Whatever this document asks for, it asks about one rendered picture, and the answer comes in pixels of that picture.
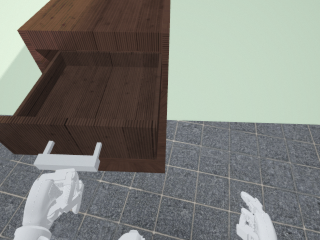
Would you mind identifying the robot right hand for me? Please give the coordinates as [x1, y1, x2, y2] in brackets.
[236, 191, 278, 240]

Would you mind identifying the handle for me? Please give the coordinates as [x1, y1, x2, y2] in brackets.
[34, 141, 102, 172]

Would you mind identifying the cabinet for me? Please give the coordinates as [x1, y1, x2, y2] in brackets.
[17, 0, 171, 174]

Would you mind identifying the drawer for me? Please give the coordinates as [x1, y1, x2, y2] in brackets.
[0, 50, 162, 160]

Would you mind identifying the left robot forearm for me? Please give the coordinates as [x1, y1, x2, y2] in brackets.
[13, 225, 52, 240]

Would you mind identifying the left robot shin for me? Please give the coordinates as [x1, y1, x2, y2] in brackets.
[129, 230, 139, 234]

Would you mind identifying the robot left hand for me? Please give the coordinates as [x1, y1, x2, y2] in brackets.
[22, 168, 84, 230]

